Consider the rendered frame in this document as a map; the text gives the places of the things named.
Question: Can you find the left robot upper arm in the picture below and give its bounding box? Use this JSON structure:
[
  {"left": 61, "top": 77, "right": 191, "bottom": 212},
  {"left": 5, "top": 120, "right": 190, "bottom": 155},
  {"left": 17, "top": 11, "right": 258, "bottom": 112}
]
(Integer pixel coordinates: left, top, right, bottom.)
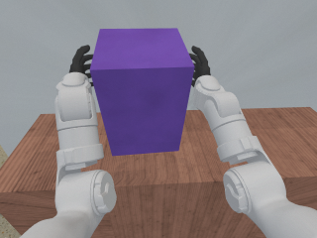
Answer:
[{"left": 20, "top": 170, "right": 117, "bottom": 238}]

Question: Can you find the left robot forearm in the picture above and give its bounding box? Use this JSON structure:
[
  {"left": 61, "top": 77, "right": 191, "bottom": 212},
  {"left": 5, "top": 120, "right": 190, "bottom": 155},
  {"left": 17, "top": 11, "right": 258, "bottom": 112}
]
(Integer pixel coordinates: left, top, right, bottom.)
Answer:
[{"left": 54, "top": 71, "right": 104, "bottom": 208}]

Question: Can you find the right robot forearm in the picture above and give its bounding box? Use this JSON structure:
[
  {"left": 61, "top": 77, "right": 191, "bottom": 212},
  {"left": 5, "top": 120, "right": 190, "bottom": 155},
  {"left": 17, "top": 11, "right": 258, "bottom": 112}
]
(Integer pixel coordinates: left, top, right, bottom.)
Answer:
[{"left": 193, "top": 75, "right": 286, "bottom": 195}]

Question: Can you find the carton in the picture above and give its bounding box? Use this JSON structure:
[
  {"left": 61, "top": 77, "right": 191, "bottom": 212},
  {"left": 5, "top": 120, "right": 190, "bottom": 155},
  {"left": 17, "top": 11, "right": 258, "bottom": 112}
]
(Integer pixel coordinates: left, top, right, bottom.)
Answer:
[{"left": 89, "top": 28, "right": 195, "bottom": 157}]

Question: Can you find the left robot hand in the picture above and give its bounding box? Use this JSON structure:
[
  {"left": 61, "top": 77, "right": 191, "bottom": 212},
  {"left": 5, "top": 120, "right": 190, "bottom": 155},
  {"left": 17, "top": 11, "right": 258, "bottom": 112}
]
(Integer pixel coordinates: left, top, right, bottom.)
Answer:
[{"left": 69, "top": 45, "right": 94, "bottom": 87}]

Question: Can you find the right robot hand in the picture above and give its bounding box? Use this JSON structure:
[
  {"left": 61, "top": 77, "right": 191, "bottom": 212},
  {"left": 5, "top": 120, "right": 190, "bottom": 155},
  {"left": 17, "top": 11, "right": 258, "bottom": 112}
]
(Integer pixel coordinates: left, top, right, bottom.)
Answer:
[{"left": 189, "top": 46, "right": 211, "bottom": 87}]

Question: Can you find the pedestal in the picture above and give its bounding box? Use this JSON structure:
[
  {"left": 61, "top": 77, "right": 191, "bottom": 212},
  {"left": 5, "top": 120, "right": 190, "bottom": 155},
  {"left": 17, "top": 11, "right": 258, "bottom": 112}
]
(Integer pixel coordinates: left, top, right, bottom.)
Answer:
[{"left": 0, "top": 107, "right": 317, "bottom": 238}]

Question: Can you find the right robot upper arm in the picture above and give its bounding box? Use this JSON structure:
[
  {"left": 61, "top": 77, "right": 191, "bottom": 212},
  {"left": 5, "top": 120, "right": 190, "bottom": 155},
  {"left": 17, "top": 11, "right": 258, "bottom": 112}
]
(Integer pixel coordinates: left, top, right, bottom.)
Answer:
[{"left": 223, "top": 160, "right": 317, "bottom": 238}]

